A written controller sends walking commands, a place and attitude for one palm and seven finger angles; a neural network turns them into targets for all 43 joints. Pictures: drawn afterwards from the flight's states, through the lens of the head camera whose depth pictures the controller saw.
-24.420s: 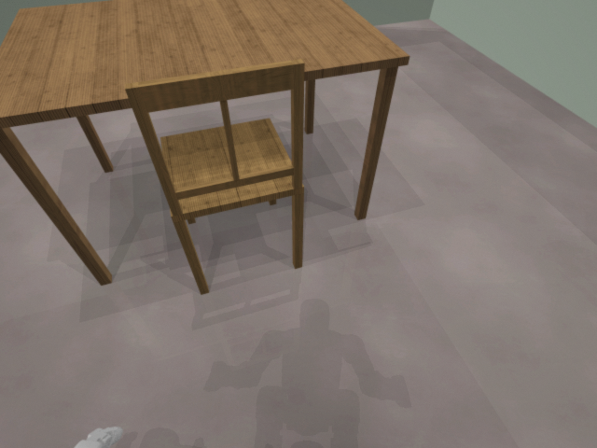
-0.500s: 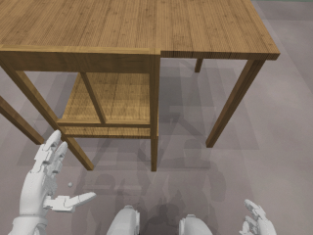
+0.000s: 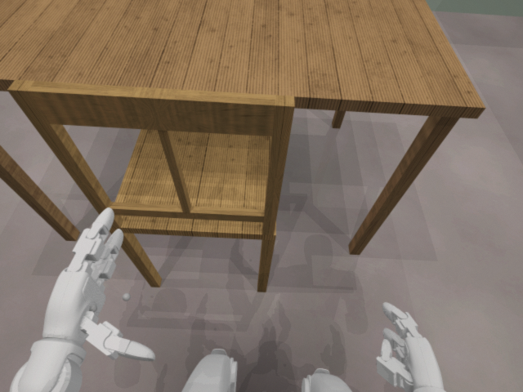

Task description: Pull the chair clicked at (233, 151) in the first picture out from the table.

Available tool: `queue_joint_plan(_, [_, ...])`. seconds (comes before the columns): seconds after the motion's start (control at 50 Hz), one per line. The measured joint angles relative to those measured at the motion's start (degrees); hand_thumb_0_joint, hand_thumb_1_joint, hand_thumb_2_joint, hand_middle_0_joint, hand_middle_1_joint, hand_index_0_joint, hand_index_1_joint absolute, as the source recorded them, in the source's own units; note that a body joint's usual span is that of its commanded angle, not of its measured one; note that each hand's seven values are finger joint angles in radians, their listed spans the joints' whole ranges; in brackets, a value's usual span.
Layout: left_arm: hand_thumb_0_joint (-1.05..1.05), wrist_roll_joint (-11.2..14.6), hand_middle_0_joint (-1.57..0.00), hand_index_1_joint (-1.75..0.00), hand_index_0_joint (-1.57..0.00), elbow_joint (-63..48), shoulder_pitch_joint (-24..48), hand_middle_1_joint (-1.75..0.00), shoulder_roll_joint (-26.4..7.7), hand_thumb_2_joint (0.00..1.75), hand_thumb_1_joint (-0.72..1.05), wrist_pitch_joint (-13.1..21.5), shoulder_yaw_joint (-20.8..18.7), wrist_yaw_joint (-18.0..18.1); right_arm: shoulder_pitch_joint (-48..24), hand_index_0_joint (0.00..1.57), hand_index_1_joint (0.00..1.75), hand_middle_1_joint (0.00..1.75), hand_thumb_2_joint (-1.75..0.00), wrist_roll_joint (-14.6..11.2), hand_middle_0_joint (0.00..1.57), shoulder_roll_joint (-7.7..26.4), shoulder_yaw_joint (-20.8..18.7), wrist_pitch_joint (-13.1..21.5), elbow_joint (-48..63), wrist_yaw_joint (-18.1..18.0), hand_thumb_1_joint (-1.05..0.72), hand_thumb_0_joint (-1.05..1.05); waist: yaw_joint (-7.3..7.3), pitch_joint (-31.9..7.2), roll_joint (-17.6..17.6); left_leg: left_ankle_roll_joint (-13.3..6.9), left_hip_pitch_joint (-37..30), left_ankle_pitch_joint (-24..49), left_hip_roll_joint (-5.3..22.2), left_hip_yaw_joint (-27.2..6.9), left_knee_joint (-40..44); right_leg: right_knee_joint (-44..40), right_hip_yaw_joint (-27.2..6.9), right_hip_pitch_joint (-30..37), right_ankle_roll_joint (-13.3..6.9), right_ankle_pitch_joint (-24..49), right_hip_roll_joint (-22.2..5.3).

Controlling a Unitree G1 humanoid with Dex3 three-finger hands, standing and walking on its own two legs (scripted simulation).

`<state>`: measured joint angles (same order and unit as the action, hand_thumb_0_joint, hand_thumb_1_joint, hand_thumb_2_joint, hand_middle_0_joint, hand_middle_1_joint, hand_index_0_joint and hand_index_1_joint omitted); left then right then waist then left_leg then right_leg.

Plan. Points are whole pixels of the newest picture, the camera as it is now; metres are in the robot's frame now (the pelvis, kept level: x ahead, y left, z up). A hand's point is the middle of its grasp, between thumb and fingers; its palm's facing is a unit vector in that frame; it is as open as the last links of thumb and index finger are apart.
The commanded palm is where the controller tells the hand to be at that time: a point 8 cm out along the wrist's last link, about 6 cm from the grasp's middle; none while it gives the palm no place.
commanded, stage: raise the hand toward the chair's back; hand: left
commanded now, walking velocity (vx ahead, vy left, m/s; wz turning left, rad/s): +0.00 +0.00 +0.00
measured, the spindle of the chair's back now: (177, 174) +0.49 +0.20 -0.02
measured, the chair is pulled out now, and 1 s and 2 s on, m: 0.00 0.00 0.00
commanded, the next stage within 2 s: aim the fingers beside a spindle in 0.60 s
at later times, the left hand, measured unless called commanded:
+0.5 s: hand (132, 280) +0.25 +0.20 +0.05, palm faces +0.04 -1.00 -0.07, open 16.9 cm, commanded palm +0.23 +0.25 +0.05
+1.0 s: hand (147, 269) +0.28 +0.19 +0.03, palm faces +0.03 -1.00 -0.06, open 16.9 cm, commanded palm +0.25 +0.24 +0.04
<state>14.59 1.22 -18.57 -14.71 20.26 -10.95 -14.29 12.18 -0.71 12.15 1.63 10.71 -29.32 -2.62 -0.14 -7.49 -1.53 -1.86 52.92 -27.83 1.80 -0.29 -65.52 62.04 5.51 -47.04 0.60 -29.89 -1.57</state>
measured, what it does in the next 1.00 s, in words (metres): stands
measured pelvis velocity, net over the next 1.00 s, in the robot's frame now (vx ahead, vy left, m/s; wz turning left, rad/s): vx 0.00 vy -0.02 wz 0.00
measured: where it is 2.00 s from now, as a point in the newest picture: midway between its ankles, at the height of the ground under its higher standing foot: outside the picture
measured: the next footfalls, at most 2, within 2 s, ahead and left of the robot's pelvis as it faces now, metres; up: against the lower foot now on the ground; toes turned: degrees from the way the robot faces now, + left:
none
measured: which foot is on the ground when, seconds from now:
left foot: down 0.00-1.00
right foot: down 0.00-1.00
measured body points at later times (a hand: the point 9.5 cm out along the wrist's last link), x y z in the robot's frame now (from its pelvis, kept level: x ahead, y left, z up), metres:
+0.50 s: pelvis +0.01 -0.01 +0.00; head +0.08 +0.00 +0.45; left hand +0.25 +0.25 +0.05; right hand +0.18 -0.26 -0.08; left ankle +0.04 +0.09 -0.65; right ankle +0.00 -0.13 -0.65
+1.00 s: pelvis +0.00 -0.02 +0.00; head +0.09 -0.02 +0.44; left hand +0.27 +0.24 +0.04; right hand +0.17 -0.27 -0.09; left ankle +0.04 +0.09 -0.65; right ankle +0.00 -0.13 -0.65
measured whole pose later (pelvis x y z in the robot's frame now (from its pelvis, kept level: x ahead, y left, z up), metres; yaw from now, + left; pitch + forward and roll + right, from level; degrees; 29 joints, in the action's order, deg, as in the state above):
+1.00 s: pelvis +0.00 -0.02 +0.00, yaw +0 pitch +17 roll -2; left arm 15.9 11.2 -9.5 -15.6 22.5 -14.5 -16.1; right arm 12.7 -1.1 14.2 0.4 10.1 -32.1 -3.1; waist 1.6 -7.8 -1.8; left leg 0.0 54.7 -28.2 2.7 -0.8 -66.0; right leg 64.1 5.8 -49.6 -1.2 -31.2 -0.7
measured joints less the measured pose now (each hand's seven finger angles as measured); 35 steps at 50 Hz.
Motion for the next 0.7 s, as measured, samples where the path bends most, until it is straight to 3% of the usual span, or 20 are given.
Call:
queue_joint_plan(0.1, [-0.01, 0.5, -0.06, -0.08, -0.06, 0.34, 1.65, -0.08, -0.47, 0.3, -0.49, 1.33, -2.08, 0.59, 1.08, 0.21, 0.3, 0.3, -0.9, 0.03, 0.21, 0.51, -0.25, -0.26, -1.26, 0.08, -0.9, 0.02, 0.38, -0.29, -0.05, 0.07, -0.14, 0.0, -0.05, -0.18, 0.39, -0.49, 0.17, 0.25, -0.01, -0.01, 0.0])
queue_joint_plan(0.24, [-0.01, 1.38, -0.06, -0.08, -0.06, 3.31, 2.54, -0.08, -0.82, 0.3, -0.5, -1.27, -2.09, -1.81, 1.94, 0.21, 0.3, 0.3, -0.9, -0.49, 0.21, 1.53, -0.9, -0.71, -1.82, -0.06, -0.9, 0.02, 1.5, -0.47, -0.35, 0.13, -0.78, 0.07, 0.18, 0.12, 1.28, -1.3, -0.14, 0.65, -0.07, 0.18, 0.24])
queue_joint_plan(0.32, [-0.01, 1.25, -0.06, -0.08, -0.06, 2.57, 1.21, -0.08, -0.23, 0.3, -0.5, -0.57, -1.76, -0.76, 2.34, 0.2, 0.3, 0.3, -0.9, -0.37, 0.21, 1.61, -1.56, -0.39, -1.72, -0.12, -0.9, 0.02, 1.85, -0.51, 0.02, 0.27, -1.48, 0.1, 0.35, 0.42, 1.89, -1.7, -0.46, 1.08, -0.17, 0.24, 0.41])
queue_joint_plan(0.44, [-0.01, 0.66, -0.06, -0.08, -0.06, 2.3, 1.55, -0.08, 0.01, 0.3, -0.5, 2.87, -2.22, 1.36, 1.82, 0.2, 0.3, 0.3, -0.9, -0.05, 0.21, 1.7, -1.87, -0.33, -1.96, 0.35, -0.9, 0.02, 1.68, -0.54, 0.1, 0.58, -1.01, 0.03, 0.32, 0.25, 1.48, -0.91, -0.31, 0.51, -0.46, -0.14, 0.37])
queue_joint_plan(0.6, [-0.01, 0.82, -0.06, -0.08, -0.06, 3.69, 1.56, -0.08, 0.02, 0.3, -0.5, 1.3, -1.29, -0.33, 0.85, 0.2, 0.3, 0.3, -0.9, -0.42, 0.21, 1.43, -1.31, -0.96, -1.42, 0.21, -0.9, 0.02, 1.27, -0.35, -0.72, 0.92, -0.93, 0.25, 0.34, 0.04, 1.52, -0.54, -0.13, 0.29, -0.83, -0.24, 0.41])
queue_joint_plan(0.7, [-0.01, 1.09, -0.06, -0.08, -0.06, 3.54, 1.51, -0.08, 0.4, 0.3, -0.5, 2.32, -1.53, 0.18, 0.72, 0.2, 0.3, 0.3, -0.9, -0.37, 0.21, 1.11, -1.03, -0.7, -1.43, -0.08, -0.9, 0.02, 1.02, -0.38, -0.68, 1.21, -1.03, 0.37, 0.38, -0.09, 1.69, -0.4, -0.02, 0.27, -1.1, -0.34, 0.46])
